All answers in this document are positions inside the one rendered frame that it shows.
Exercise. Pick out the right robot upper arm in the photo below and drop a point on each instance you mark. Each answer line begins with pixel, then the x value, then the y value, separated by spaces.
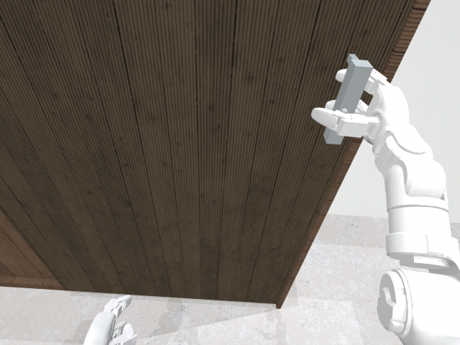
pixel 421 308

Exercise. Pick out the robot right hand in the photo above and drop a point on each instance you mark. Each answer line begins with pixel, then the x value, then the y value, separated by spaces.
pixel 388 106

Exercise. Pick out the handle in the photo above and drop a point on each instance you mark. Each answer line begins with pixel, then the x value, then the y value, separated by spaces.
pixel 351 90

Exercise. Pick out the robot left hand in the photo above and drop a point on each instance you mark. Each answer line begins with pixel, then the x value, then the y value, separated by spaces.
pixel 104 331

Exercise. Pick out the wardrobe door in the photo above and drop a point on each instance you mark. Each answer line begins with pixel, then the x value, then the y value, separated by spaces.
pixel 166 147
pixel 16 257

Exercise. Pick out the right robot forearm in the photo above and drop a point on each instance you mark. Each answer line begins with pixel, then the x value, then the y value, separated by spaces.
pixel 417 204

